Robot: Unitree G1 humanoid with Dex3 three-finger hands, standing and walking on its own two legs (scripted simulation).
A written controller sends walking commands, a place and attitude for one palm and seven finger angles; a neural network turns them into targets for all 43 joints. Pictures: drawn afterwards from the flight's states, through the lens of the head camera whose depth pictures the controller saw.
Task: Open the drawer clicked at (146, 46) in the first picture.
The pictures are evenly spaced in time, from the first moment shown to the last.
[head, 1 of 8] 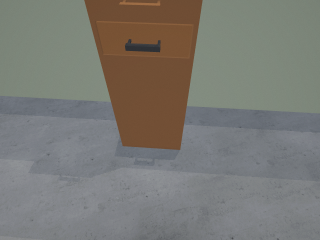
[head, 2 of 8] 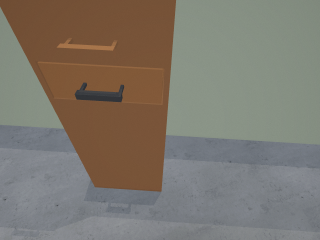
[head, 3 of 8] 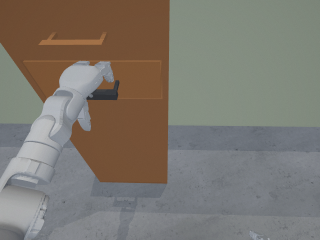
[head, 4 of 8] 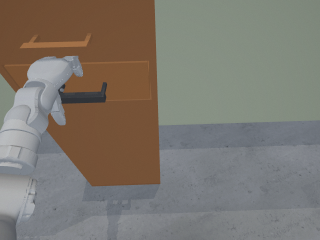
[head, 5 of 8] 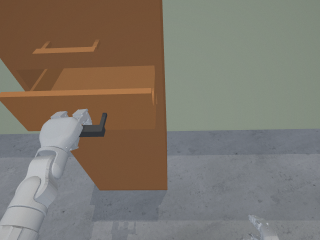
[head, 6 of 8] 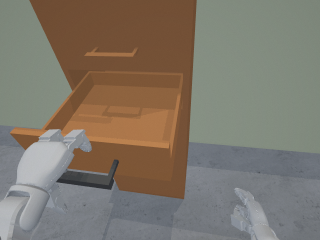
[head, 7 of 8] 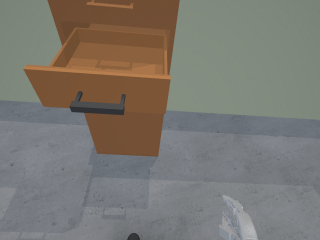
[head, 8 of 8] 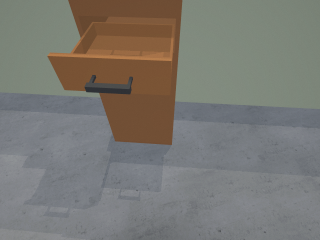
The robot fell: no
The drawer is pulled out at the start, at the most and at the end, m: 0.00 0.30 0.29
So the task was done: yes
